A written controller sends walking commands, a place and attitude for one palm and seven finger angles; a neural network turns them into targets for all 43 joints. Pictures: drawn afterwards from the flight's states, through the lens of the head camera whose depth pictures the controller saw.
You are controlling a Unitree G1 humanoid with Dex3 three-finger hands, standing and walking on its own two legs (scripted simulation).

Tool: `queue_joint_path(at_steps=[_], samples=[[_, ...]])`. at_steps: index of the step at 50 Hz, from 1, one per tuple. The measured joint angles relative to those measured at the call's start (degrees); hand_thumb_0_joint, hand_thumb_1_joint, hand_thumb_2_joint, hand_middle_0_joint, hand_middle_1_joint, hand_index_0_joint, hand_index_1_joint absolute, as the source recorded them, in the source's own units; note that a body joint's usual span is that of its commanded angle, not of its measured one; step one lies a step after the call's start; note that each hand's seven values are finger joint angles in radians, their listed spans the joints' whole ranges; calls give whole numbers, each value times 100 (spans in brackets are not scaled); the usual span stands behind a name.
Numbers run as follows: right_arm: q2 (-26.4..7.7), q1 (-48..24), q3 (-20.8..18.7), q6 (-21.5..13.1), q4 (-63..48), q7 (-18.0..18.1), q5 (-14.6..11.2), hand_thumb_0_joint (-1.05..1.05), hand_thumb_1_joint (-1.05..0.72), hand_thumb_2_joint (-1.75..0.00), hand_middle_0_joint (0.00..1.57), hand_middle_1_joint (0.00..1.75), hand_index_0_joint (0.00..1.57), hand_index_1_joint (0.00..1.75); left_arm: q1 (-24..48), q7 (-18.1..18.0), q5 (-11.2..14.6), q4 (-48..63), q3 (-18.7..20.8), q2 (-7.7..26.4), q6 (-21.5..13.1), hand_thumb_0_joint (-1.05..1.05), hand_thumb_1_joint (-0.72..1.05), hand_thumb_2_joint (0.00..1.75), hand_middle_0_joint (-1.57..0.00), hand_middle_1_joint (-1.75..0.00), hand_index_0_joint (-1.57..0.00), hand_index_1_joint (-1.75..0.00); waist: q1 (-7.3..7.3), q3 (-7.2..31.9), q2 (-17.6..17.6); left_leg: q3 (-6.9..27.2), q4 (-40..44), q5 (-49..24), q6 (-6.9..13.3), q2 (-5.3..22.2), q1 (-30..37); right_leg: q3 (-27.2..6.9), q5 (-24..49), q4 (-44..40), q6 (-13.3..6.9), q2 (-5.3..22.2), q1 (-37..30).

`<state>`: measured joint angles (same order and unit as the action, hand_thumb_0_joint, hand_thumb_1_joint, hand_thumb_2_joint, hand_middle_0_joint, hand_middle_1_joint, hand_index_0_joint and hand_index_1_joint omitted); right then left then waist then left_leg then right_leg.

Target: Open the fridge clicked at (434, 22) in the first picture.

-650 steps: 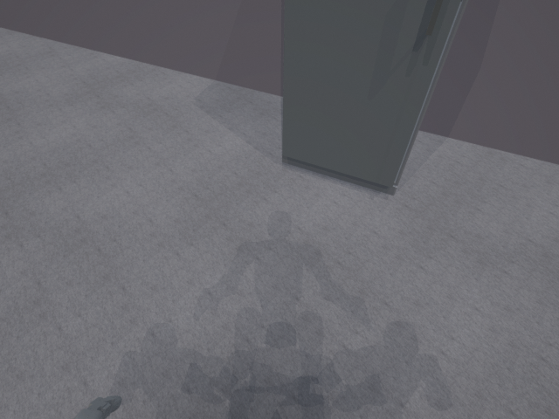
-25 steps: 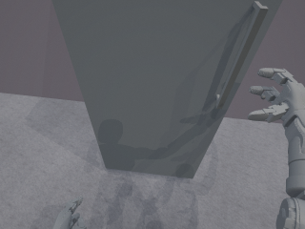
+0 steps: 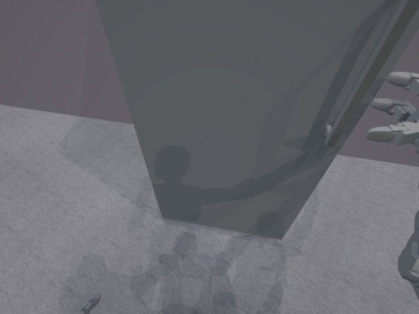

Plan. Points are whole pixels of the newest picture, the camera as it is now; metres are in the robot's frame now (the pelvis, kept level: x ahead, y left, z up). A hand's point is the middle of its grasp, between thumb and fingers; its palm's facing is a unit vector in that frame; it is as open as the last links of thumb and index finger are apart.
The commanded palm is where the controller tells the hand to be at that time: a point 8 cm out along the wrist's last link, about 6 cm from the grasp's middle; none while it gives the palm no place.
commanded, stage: move the hooked fingers beside the handle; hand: right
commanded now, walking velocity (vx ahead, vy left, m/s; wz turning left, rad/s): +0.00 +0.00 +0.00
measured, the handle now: (359, 81) +0.52 -0.21 +0.19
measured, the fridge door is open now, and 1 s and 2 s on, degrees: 0 0 0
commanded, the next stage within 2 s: feel for the door with the fingertips in 1.14 s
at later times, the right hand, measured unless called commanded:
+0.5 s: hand (397, 111) +0.45 -0.26 +0.19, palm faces +0.05 +1.00 +0.03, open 14.0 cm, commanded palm +0.43 -0.31 +0.18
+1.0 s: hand (398, 119) +0.45 -0.27 +0.17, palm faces +0.10 +1.00 -0.01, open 14.0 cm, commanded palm +0.42 -0.31 +0.18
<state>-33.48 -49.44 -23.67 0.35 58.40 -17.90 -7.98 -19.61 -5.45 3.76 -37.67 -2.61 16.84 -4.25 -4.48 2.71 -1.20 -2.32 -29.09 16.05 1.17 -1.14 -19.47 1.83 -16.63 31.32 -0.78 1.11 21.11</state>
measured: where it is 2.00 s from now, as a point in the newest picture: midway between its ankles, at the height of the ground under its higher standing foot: outside the picture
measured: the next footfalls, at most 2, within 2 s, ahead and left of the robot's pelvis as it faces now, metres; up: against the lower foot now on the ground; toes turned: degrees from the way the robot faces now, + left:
none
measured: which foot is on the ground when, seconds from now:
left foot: down 0.00-1.00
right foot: down 0.00-1.00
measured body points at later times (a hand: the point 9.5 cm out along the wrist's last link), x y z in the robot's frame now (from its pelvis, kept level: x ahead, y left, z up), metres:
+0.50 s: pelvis +0.00 -0.02 +0.00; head +0.04 -0.02 +0.45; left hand +0.07 +0.25 -0.11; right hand +0.44 -0.31 +0.19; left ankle -0.02 +0.11 -0.73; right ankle -0.01 -0.11 -0.73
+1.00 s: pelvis +0.00 -0.01 +0.00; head +0.04 -0.02 +0.45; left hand +0.05 +0.26 -0.11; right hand +0.44 -0.32 +0.18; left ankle -0.02 +0.11 -0.73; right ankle -0.01 -0.11 -0.73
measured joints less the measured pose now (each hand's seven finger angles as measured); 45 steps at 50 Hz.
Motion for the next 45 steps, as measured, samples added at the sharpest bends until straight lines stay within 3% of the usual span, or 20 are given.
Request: queue_joint_path(at_steps=[4,8,15,24,30,37,45], samples=[[-162,-102,-103,-286,181,-40,85,-1,50,-30,30,120,30,120,-132,31,-28,9,31,11,58,1,90,90,-20,-30,-20,-30,-45,5,4,39,-53,7,-4,-22,-141,38,-38,77,-4,25,135],[-213,82,-214,-441,69,-236,-32,-1,50,-30,30,120,30,120,-314,59,-18,-5,67,32,163,1,90,90,-20,-30,-20,-30,-32,88,-13,104,-42,11,-18,-40,-159,101,-79,85,-18,44,138],[-203,297,-121,-198,47,-354,-112,-1,50,-30,30,120,30,120,-412,62,16,37,76,39,270,1,90,90,-20,-30,-20,-30,-8,117,-27,94,-47,31,-57,-17,-148,90,-124,149,-58,21,163],[204,213,104,-327,-438,-138,-224,-1,50,-30,30,120,30,120,-191,72,-19,15,39,-36,161,1,90,90,-20,-30,-20,-30,76,109,-4,32,-22,12,-105,40,-89,28,-120,198,-103,-37,168],[110,-96,267,-56,72,57,24,-1,50,-30,30,120,30,120,-48,91,-39,189,-2,-64,147,1,90,90,-20,-30,-20,-30,7,131,-33,28,-90,15,-127,79,-206,27,-103,238,-125,-75,278],[366,131,152,-403,-365,141,-100,-1,50,-30,30,120,30,120,-119,133,-73,127,-19,-108,146,1,90,90,-20,-30,-20,-30,77,106,-8,74,-99,17,-134,75,-186,71,-103,214,-127,-70,226],[76,75,113,-110,-21,94,35,-1,50,-30,30,120,30,120,-220,114,-29,146,-13,-64,228,1,90,90,-20,-30,-20,-30,3,139,-25,70,-101,24,-105,39,-162,64,-125,237,-107,-35,208]])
